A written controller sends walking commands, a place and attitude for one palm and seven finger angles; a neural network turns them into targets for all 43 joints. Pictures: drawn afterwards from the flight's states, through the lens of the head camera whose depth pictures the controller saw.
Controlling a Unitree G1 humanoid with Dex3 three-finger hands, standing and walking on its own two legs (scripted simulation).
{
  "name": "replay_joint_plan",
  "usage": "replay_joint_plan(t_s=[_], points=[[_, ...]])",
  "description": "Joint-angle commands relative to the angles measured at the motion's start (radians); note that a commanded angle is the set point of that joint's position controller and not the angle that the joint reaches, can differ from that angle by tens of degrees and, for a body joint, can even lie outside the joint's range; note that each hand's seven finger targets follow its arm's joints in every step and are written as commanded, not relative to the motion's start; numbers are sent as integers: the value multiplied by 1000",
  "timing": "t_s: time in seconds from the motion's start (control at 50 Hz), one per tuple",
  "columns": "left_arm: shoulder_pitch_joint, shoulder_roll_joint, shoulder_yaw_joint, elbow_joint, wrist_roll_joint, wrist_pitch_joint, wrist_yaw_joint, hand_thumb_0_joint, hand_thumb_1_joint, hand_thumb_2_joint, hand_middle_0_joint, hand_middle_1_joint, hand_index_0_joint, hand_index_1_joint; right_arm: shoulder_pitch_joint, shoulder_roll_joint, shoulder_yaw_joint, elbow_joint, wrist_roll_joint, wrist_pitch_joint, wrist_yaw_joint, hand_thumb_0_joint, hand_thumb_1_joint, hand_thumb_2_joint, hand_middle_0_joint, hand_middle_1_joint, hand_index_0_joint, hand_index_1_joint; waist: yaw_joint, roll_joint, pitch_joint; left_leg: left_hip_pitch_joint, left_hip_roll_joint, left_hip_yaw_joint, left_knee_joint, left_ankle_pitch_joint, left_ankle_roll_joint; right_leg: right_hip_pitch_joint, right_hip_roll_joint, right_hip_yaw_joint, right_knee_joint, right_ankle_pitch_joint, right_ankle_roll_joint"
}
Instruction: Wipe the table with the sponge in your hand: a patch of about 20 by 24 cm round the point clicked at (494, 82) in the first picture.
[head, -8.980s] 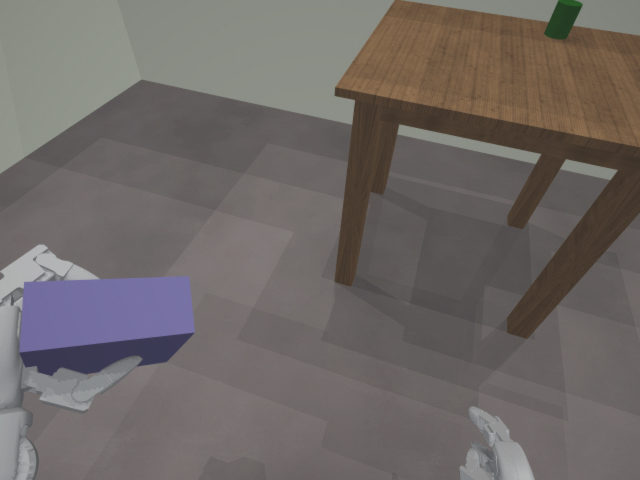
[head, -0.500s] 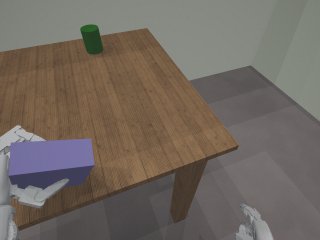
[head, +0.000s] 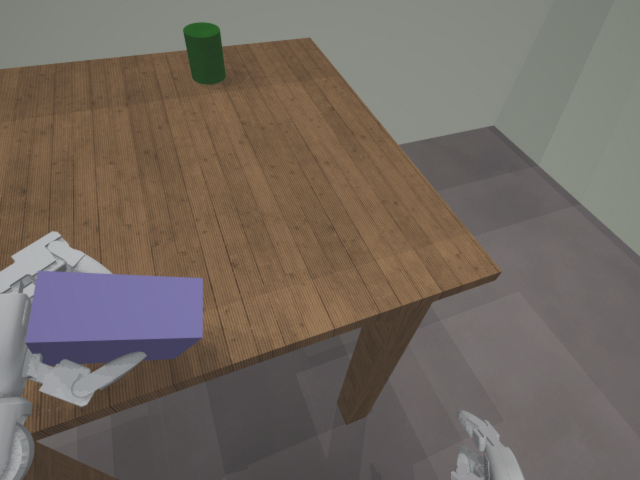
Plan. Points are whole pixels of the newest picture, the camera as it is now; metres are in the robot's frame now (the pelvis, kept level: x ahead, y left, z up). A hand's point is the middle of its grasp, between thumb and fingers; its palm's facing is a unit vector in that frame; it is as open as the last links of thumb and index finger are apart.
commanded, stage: come to a stop and stand still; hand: left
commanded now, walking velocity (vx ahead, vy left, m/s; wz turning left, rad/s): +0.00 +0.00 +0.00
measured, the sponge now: (143, 323) +0.23 +0.20 +0.13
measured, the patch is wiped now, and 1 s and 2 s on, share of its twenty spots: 0.00 0.00 0.00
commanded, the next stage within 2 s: look again from close up in 0.62 s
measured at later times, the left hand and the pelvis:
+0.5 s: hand (69, 279) +0.24 +0.26 +0.16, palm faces +0.38 -0.84 -0.39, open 9.8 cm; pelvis +0.02 +0.01 +0.00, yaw +1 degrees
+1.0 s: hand (78, 291) +0.23 +0.25 +0.16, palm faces +0.38 -0.84 -0.38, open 9.8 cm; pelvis +0.02 +0.00 +0.01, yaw +1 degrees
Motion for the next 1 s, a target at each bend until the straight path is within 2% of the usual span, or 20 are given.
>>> replay_joint_plan(t_s=[0.0,0.1,0.14,0.2,0.22,0.3,0.32,0.4,0.42,0.46,0.52,0.58,0.62,0.7,0.72,0.8,0.82,0.9,0.92,0.98], points=[[-261,196,199,-164,28,-71,44,0,100,1300,-1200,-1600,-1200,-1600,-134,-144,-55,-161,0,-90,-10,0,-900,-900,200,300,200,300,0,288,-122,-160,149,-163,-245,-296,10,170,-20,51,20,-45,-7],[-159,78,83,-114,30,-64,26,0,100,1300,-1200,-1600,-1200,-1600,-131,-142,-52,-150,0,-109,8,0,-900,-900,200,300,200,300,-4,66,-122,-26,98,-136,-157,-136,-19,74,-37,83,-116,-43,-13],[-155,75,64,-132,28,-56,26,0,100,1300,-1200,-1600,-1200,-1600,-116,-152,-57,-149,-3,-104,7,0,-900,-900,200,300,200,300,-7,31,-115,-18,99,-145,-153,-89,-26,59,-41,81,-125,-37,-12],[-162,121,106,-140,35,-50,35,0,100,1300,-1200,-1600,-1200,-1600,-144,-151,-51,-146,-5,-101,4,0,-900,-900,200,300,200,300,-7,68,-128,-1,103,-147,-176,-46,-32,62,-28,72,-104,-5,-6],[-174,97,86,-135,32,-51,34,0,100,1300,-1200,-1600,-1200,-1600,-133,-149,-49,-149,-8,-95,1,0,-900,-900,200,300,200,300,-9,90,-132,-15,109,-161,-186,-35,-34,80,-31,58,-89,11,-6],[-207,198,181,-220,34,-60,49,0,100,1300,-1200,-1600,-1200,-1600,-160,-146,-52,-162,-7,-91,-5,0,-900,-900,200,300,200,300,-4,172,-174,-7,100,-146,-169,71,-42,141,-28,52,-46,109,-8],[-188,156,148,-224,25,-64,45,0,100,1300,-1200,-1600,-1200,-1600,-148,-136,-49,-169,-9,-87,-5,0,-900,-900,200,300,200,300,-4,168,-190,-3,101,-146,-153,111,-40,157,-36,43,-50,135,-11],[-130,186,182,-280,15,-66,49,0,100,1300,-1200,-1600,-1200,-1600,-155,-142,-57,-173,-2,-93,-2,0,-900,-900,200,300,200,300,-4,169,-252,84,86,-125,-90,326,-61,165,-42,52,-34,257,-17],[-103,150,153,-265,9,-67,46,0,100,1300,-1200,-1600,-1200,-1600,-136,-137,-56,-170,-7,-85,-2,0,-900,-900,200,300,200,300,-4,155,-259,90,94,-126,-77,367,-58,166,-47,40,-40,267,-14],[-96,154,153,-267,6,-63,44,0,100,1300,-1200,-1600,-1200,-1600,-127,-150,-65,-169,-5,-83,1,0,-900,-900,200,300,200,300,-7,161,-251,96,102,-131,-72,411,-68,163,-49,45,-38,279,-16],[-38,107,121,-181,4,-47,42,0,100,1300,-1200,-1600,-1200,-1600,-122,-147,-59,-160,-4,-69,0,0,-900,-900,200,300,200,300,-10,112,-228,95,106,-127,-81,383,-68,134,-48,36,-55,256,-10],[-75,136,136,-185,4,-41,42,0,100,1300,-1200,-1600,-1200,-1600,-129,-154,-67,-163,0,-61,-4,0,-900,-900,200,300,200,300,-11,92,-208,63,110,-131,-94,312,-65,148,-59,52,-65,255,-10],[-77,111,112,-161,3,-35,43,0,100,1300,-1200,-1600,-1200,-1600,-136,-152,-58,-159,-2,-54,-9,0,-900,-900,200,300,200,300,-12,89,-200,63,103,-130,-110,269,-63,132,-54,50,-74,216,-9],[-128,172,154,-222,10,-32,56,0,100,1300,-1200,-1600,-1200,-1600,-168,-149,-58,-169,2,-58,-19,0,-900,-900,200,300,200,300,-9,91,-195,56,95,-129,-120,180,-49,142,-61,81,-93,200,-11],[-125,125,111,-212,3,-35,51,0,100,1300,-1200,-1600,-1200,-1600,-153,-148,-54,-167,-4,-54,-19,0,-900,-900,200,300,200,300,-10,89,-195,42,93,-133,-127,160,-47,151,-64,68,-99,180,-13],[-134,179,154,-251,11,-37,62,0,100,1300,-1200,-1600,-1200,-1600,-172,-149,-59,-166,1,-68,-22,0,-900,-900,200,300,200,300,-7,143,-190,43,90,-136,-134,116,-44,149,-65,92,-105,159,-17],[-120,135,117,-228,4,-39,58,0,100,1300,-1200,-1600,-1200,-1600,-155,-146,-53,-164,-6,-63,-21,0,-900,-900,200,300,200,300,-7,139,-184,24,92,-140,-144,89,-40,157,-66,77,-114,131,-16],[-92,168,159,-205,9,-36,64,0,100,1300,-1200,-1600,-1200,-1600,-162,-149,-60,-160,0,-67,-22,0,-900,-900,200,300,200,300,-7,120,-179,27,92,-140,-145,63,-39,147,-66,94,-127,117,-17],[-77,120,118,-175,3,-36,58,0,100,1300,-1200,-1600,-1200,-1600,-144,-148,-57,-159,-5,-61,-22,0,-900,-900,200,300,200,300,-10,96,-172,17,91,-139,-147,62,-36,148,-66,82,-135,108,-16],[-86,142,134,-176,2,-35,55,0,100,1300,-1200,-1600,-1200,-1600,-140,-155,-66,-162,-1,-60,-23,0,-900,-900,200,300,200,300,-11,90,-166,12,96,-145,-146,54,-36,149,-76,94,-141,108,-16]])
